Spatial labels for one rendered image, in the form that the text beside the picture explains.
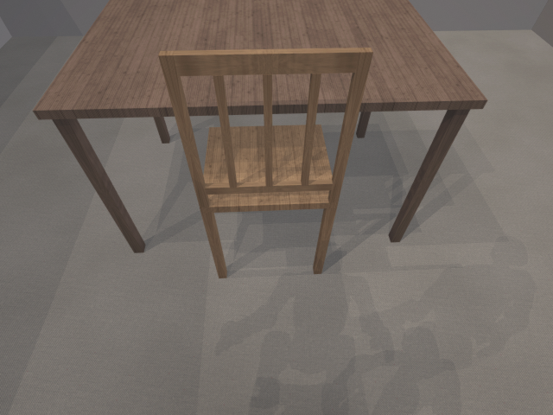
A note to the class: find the table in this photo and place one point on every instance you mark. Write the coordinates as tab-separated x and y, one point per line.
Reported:
115	72

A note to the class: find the chair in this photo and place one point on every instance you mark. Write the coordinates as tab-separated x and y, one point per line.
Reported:
270	167

